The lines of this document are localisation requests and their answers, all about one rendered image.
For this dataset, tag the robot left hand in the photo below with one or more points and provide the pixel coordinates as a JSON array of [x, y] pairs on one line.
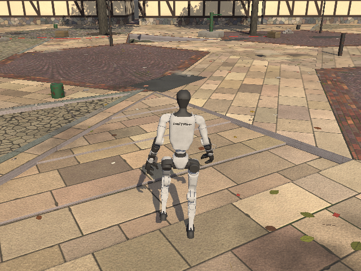
[[148, 167]]

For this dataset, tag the right robot forearm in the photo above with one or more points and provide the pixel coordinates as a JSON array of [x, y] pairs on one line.
[[208, 148]]

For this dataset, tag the robot right foot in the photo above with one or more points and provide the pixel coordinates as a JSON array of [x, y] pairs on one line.
[[190, 233]]

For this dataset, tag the left robot forearm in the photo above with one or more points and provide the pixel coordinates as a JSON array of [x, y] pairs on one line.
[[153, 152]]

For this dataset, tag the robot right upper arm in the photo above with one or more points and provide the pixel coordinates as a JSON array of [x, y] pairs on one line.
[[202, 129]]

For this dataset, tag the robot torso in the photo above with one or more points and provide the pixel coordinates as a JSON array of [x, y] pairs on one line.
[[181, 131]]

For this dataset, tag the robot right hand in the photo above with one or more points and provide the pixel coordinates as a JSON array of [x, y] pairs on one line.
[[211, 158]]

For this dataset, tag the robot left upper arm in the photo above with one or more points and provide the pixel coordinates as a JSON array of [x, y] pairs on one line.
[[161, 128]]

